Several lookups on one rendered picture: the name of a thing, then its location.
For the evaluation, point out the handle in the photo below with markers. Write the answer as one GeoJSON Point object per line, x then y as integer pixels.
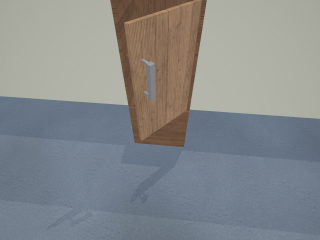
{"type": "Point", "coordinates": [151, 82]}

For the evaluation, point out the cupboard door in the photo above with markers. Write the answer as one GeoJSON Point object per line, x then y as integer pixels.
{"type": "Point", "coordinates": [168, 39]}

